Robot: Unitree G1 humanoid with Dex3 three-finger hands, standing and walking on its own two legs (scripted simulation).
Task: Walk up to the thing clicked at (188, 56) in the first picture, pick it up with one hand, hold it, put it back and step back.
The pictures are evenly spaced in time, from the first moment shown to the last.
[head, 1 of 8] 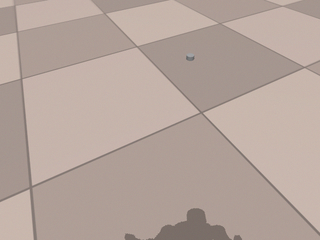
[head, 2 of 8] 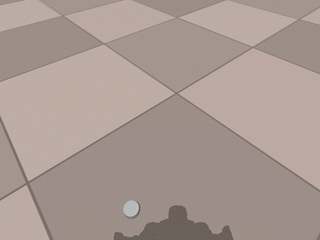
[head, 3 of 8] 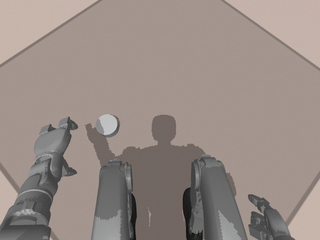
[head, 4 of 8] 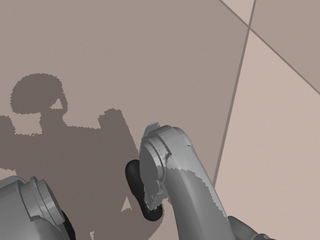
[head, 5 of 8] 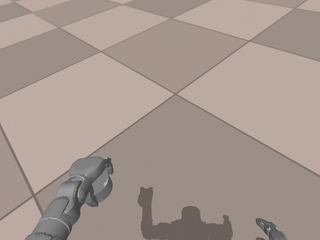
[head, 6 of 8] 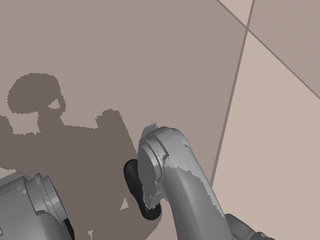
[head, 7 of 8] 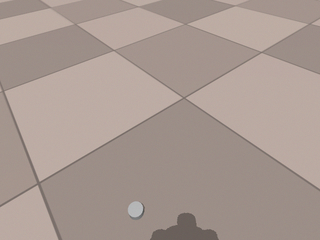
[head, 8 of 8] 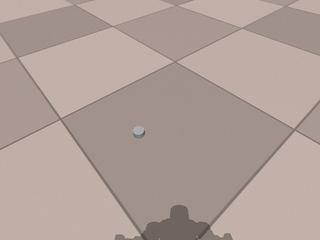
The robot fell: no
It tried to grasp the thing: yes
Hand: left
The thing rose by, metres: 0.69
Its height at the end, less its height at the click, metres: +0.00
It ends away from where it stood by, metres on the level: 0.01
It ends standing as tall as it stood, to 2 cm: yes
